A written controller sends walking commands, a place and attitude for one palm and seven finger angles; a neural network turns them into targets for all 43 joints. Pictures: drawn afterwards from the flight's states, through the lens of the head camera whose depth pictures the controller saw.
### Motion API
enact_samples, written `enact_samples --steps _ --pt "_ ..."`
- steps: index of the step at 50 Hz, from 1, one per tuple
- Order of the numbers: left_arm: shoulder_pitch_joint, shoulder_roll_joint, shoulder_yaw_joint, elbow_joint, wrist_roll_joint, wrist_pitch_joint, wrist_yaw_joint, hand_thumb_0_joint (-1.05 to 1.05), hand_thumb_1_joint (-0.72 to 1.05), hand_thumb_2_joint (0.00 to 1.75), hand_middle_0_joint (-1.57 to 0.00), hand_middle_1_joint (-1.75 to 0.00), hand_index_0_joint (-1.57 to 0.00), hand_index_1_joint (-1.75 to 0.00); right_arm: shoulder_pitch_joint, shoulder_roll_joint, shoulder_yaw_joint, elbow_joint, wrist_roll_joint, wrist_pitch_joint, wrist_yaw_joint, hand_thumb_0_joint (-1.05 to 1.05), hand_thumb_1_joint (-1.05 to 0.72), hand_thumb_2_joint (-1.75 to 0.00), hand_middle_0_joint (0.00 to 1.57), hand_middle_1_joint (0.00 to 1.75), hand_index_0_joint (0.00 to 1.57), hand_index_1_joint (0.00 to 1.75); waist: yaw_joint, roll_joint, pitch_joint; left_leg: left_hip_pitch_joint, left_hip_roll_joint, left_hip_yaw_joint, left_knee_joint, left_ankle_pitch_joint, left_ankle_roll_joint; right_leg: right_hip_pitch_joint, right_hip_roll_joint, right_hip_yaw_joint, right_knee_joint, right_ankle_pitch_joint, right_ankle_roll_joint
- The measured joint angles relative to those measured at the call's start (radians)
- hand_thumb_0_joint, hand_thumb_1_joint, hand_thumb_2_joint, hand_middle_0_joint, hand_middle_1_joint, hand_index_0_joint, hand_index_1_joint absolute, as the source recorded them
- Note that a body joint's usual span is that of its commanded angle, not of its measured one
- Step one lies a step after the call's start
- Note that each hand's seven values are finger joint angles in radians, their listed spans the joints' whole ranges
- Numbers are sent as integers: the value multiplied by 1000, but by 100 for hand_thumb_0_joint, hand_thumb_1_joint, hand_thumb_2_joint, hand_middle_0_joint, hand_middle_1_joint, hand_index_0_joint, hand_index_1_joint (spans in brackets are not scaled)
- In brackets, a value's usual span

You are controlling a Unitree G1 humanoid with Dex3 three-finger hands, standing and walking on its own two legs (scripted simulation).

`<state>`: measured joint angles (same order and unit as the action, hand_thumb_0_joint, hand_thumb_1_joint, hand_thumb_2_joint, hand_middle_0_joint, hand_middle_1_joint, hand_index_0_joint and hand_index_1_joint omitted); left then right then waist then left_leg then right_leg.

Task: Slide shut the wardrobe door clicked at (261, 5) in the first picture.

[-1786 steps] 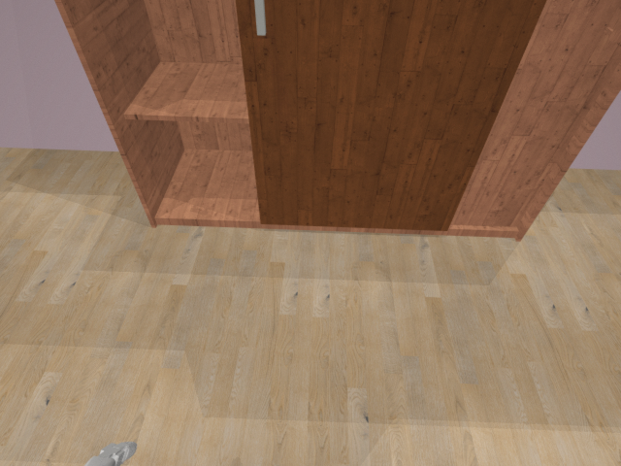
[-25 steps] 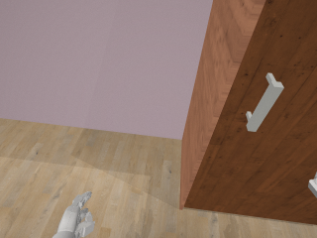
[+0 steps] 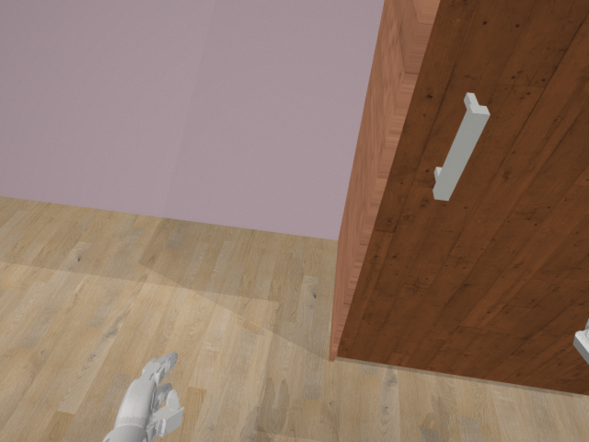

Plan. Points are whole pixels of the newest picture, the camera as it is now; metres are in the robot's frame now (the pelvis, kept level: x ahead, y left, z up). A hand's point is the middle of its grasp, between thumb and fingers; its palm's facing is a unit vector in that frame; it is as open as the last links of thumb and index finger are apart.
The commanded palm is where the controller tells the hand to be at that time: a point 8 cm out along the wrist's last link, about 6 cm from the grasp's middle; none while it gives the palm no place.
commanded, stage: step back with the hand held close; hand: right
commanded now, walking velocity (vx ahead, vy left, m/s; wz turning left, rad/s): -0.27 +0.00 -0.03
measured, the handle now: (455, 148) +0.49 -0.22 +0.17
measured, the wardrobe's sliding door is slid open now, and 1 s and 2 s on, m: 0.00 0.00 0.00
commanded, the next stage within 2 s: stop stepping back and stand still in 0.38 s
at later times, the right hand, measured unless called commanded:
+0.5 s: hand out of the picture +0.05 -0.29 +0.17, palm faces +0.43 +0.81 -0.40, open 7.4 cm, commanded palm -0.01 -0.33 +0.19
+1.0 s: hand out of the picture -0.06 -0.33 +0.17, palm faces +0.50 +0.78 -0.36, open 7.4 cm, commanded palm -0.12 -0.36 +0.19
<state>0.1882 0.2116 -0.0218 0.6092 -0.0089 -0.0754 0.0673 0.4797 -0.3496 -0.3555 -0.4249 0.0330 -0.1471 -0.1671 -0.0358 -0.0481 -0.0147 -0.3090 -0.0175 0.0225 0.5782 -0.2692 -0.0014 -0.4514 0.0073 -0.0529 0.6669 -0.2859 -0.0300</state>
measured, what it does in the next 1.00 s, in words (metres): walks backwards: right foot, then left foot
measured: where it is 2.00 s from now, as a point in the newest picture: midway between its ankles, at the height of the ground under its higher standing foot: outside the picture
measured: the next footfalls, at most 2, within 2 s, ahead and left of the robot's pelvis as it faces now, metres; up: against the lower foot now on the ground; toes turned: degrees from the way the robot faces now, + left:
right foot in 0.12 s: +0.05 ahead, -0.12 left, +0.00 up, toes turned -2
left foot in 0.44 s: -0.16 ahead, +0.08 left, +0.00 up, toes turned +3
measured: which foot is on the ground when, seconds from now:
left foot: down 0.00-0.14, up 0.16-0.42, down 0.44-1.00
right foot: up 0.00-0.10, down 0.12-0.46, up 0.48-0.66, down 0.68-1.00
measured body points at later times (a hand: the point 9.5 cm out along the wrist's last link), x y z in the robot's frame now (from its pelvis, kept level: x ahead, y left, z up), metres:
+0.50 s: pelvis -0.16 -0.03 +0.01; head -0.16 -0.04 +0.46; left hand +0.03 +0.18 -0.07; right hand +0.02 -0.33 +0.19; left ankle -0.19 +0.08 -0.73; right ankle -0.02 -0.12 -0.71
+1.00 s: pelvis -0.26 -0.06 +0.00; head -0.29 -0.07 +0.45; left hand -0.11 +0.17 -0.08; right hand -0.09 -0.36 +0.19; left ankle -0.25 +0.04 -0.73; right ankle -0.22 -0.16 -0.71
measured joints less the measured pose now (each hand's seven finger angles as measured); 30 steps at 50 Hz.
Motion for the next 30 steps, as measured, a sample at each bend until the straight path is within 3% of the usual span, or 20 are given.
enact_samples --steps 2,4,6,7,11,14,18,22,24,26,28,30 --pt "12 -2 2 11 0 7 2 1 90 89 -20 -30 -21 -30 10 -9 15 -21 -4 0 3 1 -89 -90 21 30 21 30 7 30 -6 -7 15 -1 -5 12 -3 -8 10 21 100 -84 13" --pt "24 0 -1 12 3 9 7 1 90 89 -20 -30 -21 -30 27 -24 10 -51 -8 -5 2 1 -89 -90 21 30 22 30 22 59 -10 -20 29 0 -7 26 -11 20 4 31 109 -99 19" --pt "33 16 -1 -2 6 5 17 1 90 89 -20 -30 -20 -30 38 -46 -8 -89 -10 -13 -5 1 -88 -90 21 30 22 30 40 63 -9 -47 34 12 13 32 -25 77 -21 48 -12 0 17" --pt "29 17 5 -2 8 1 24 1 90 89 -20 -30 -20 -30 31 -60 -21 -100 -10 -18 -9 1 -88 -90 22 30 22 30 46 73 3 -64 45 12 30 31 -28 68 -12 48 -19 29 7" --pt "18 1 20 -1 23 -27 25 1 90 89 -20 -30 -20 -30 46 -90 -85 -97 3 -32 -15 1 -88 -90 22 30 22 30 30 71 27 -110 7 -27 198 -158 -20 52 -13 24 -43 63 -23" --pt "27 -12 21 7 25 -58 13 1 90 89 -20 -30 -20 -30 51 -82 -99 -92 9 -27 -18 1 -89 -90 21 30 22 30 18 39 16 -80 -26 -14 253 -194 -23 53 -30 26 -110 125 -26" --pt "19 -28 5 21 20 -74 -1 1 90 89 -20 -30 -20 -30 40 -51 -76 -80 15 -10 -22 1 -89 -90 21 30 21 30 -2 22 -10 12 -35 -2 162 -209 -22 42 -40 7 -196 210 -29" --pt "-9 -41 -9 14 23 -63 -10 1 90 89 -20 -30 -21 -30 22 -43 -43 -56 20 21 -14 1 -89 -90 21 30 21 30 -1 29 -28 130 -23 8 -68 -143 14 -11 -28 -13 -240 272 -16" --pt "-33 -37 -6 25 22 -45 -12 1 90 89 -20 -30 -21 -30 4 -33 -14 -46 20 31 -3 1 -89 -90 21 30 21 30 -1 16 -10 114 -28 12 -93 -33 27 -53 -30 -2 -164 144 22" --pt "-26 -38 -5 52 22 -31 -13 1 90 89 -20 -30 -21 -30 14 -45 7 -54 14 31 5 1 -89 -90 21 30 21 30 -9 45 -20 95 -8 1 -89 -17 26 -97 3 20 59 -31 55" --pt "1 -37 -9 54 14 -17 -10 1 90 89 -20 -30 -21 -30 46 -59 2 -72 7 26 10 1 -89 -90 21 30 22 30 -6 84 -45 78 17 -12 -98 -5 19 -104 26 21 235 -87 59" --pt "28 -28 -12 45 11 -11 -2 1 90 89 -20 -30 -21 -30 63 -69 -13 -79 1 18 6 1 -88 -90 21 30 22 30 8 107 -62 66 32 -10 -103 9 12 -47 16 12 238 -98 53"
